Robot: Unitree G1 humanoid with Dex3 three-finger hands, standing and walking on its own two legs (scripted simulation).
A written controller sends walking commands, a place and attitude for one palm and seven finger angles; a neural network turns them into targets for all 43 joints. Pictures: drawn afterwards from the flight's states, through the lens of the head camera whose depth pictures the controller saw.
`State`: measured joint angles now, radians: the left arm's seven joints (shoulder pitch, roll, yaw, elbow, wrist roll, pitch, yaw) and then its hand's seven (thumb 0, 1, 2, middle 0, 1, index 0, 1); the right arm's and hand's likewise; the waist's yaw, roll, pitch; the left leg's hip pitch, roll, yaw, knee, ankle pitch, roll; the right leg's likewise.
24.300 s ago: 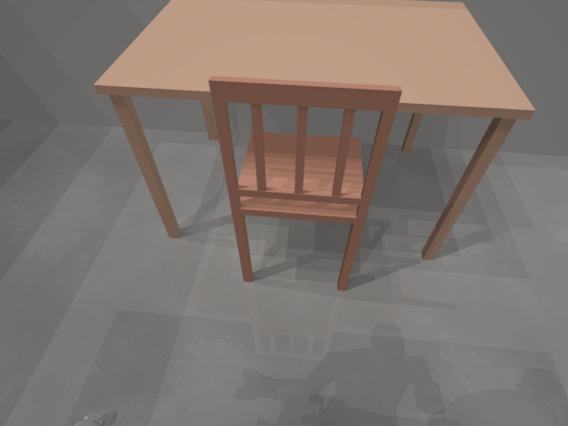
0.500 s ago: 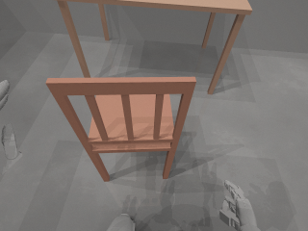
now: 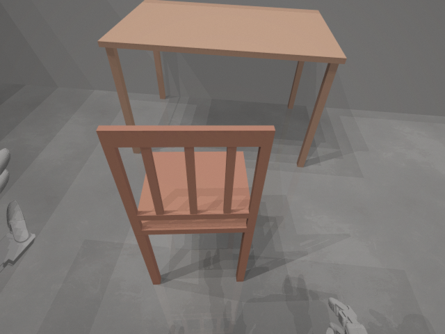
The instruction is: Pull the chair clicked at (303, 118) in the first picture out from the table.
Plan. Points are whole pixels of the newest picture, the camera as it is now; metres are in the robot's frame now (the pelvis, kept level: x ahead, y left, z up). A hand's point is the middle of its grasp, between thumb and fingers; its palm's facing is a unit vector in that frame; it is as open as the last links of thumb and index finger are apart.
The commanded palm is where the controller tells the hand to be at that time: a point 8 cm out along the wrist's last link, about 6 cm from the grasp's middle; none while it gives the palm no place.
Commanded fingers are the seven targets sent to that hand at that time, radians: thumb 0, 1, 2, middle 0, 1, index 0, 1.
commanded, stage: stop stepping back and stand still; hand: left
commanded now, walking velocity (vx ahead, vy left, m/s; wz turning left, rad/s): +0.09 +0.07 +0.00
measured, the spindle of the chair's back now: (191, 182) +0.53 +0.12 -0.09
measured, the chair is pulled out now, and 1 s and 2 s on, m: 0.65 0.65 0.65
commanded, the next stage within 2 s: let the arm hang, fingers relaxed in 0.14 s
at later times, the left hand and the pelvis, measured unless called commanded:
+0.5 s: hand out of the picture +0.11 +0.17 -0.16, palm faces -0.01 -0.99 -0.15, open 7.4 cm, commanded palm none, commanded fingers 0.00 0.90 0.90 -0.20 -0.30 -0.20 -0.30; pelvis +0.02 +0.01 -0.01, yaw +2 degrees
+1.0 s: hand out of the picture +0.01 +0.17 -0.17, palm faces +0.03 -0.98 -0.20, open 7.4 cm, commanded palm none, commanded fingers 0.00 0.90 0.90 -0.20 -0.30 -0.20 -0.30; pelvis +0.03 -0.01 +0.00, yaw +1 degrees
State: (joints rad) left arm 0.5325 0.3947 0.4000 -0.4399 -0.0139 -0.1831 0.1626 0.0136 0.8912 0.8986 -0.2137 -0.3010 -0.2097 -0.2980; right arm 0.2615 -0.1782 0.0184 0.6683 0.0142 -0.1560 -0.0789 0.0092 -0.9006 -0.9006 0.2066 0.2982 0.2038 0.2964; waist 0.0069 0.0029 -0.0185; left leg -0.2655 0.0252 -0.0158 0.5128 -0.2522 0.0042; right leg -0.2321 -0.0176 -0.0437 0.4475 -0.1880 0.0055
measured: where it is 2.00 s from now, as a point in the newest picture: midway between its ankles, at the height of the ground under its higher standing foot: outside the picture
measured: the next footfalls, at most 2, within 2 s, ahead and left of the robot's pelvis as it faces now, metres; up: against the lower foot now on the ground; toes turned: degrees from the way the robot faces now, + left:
none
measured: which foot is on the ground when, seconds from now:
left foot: down 0.00-1.00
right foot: down 0.00-1.00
